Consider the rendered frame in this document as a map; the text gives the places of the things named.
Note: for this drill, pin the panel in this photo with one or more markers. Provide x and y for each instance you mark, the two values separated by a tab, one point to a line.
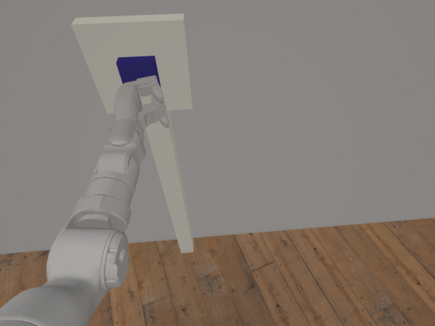
102	41

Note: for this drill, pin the left robot hand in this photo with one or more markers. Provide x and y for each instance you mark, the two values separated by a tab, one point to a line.
128	103

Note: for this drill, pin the robot left forearm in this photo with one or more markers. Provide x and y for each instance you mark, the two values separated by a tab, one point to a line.
112	185

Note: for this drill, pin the button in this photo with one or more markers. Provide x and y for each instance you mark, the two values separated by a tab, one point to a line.
133	68

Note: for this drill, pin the left robot upper arm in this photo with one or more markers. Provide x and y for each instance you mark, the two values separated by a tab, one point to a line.
85	264

